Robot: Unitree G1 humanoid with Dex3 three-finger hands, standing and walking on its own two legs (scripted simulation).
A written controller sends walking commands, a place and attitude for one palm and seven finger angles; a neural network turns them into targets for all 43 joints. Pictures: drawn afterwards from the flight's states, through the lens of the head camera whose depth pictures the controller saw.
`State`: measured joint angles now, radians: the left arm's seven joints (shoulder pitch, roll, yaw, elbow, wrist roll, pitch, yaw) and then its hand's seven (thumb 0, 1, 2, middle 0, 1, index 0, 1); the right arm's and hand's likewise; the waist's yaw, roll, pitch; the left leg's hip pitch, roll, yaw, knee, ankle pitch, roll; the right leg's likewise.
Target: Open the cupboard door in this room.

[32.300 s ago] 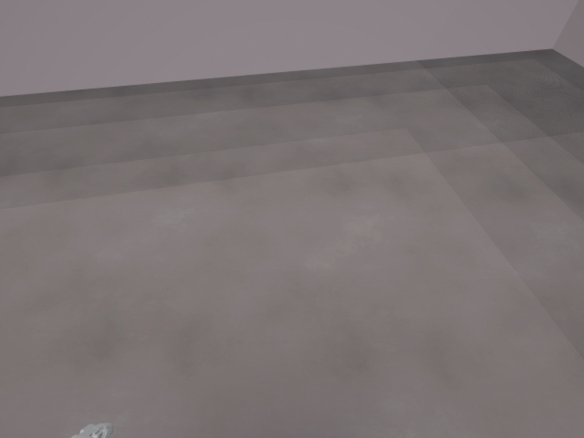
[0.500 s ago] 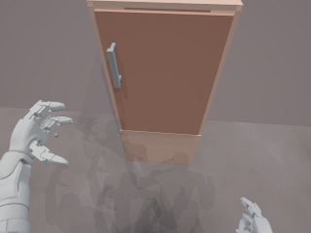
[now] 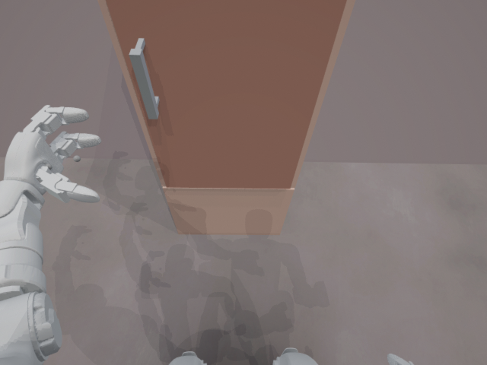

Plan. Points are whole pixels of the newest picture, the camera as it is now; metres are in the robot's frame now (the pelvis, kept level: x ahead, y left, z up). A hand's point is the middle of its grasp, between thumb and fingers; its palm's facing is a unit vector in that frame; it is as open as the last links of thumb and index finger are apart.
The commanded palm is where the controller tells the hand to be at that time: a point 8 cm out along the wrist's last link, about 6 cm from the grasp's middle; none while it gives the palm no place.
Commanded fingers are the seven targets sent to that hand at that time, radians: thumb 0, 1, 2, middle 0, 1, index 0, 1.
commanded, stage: move the hooked fingers beside the handle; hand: left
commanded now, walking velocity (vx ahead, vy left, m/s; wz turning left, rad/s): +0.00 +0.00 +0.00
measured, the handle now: (147, 81) +0.62 +0.20 +0.09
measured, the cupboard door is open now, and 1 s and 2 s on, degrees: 0 0 0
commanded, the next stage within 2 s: slide the fingers in behind the handle in 1.74 s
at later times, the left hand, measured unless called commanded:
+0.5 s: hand (96, 120) +0.50 +0.26 +0.10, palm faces -0.02 -1.00 -0.01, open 14.0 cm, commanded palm +0.48 +0.31 +0.10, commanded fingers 0.00 -0.50 0.30 -0.30 -1.20 -0.30 -1.20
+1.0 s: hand (112, 90) +0.57 +0.25 +0.11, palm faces -0.02 -1.00 -0.01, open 14.0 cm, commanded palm +0.55 +0.29 +0.09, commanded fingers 0.00 -0.50 0.30 -0.30 -1.20 -0.30 -1.20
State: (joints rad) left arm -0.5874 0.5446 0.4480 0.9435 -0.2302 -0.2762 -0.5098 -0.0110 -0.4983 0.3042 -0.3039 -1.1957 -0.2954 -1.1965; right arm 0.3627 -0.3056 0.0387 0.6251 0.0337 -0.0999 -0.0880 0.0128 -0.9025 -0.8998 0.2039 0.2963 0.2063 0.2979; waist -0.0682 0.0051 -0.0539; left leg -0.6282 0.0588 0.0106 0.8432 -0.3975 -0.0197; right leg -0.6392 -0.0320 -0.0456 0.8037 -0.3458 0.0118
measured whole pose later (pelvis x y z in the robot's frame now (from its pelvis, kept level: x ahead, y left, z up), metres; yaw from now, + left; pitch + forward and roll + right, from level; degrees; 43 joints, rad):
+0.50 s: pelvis +0.01 +0.01 -0.01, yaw -1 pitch +17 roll -2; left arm -0.87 0.68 0.49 1.18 -0.13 -0.29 -0.47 -0.01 -0.50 0.30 -0.30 -1.20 -0.30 -1.20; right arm 0.40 -0.29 0.05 0.62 0.01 0.01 -0.06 0.01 -0.90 -0.90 0.20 0.30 0.21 0.30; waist -0.15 0.00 -0.07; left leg -0.78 0.07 0.02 0.92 -0.43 -0.01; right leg -0.78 -0.02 -0.03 0.84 -0.35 0.03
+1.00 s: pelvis +0.01 +0.01 -0.02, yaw -2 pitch +22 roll -4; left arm -1.13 0.83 0.51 1.34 -0.03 -0.25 -0.43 -0.01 -0.50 0.30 -0.30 -1.20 -0.30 -1.20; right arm 0.45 -0.29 0.07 0.60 -0.01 0.08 -0.04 0.00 -0.90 -0.90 0.20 0.30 0.21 0.30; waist -0.24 0.02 -0.06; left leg -0.90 0.09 0.01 0.96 -0.45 0.00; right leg -0.89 0.00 -0.04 0.85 -0.35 0.03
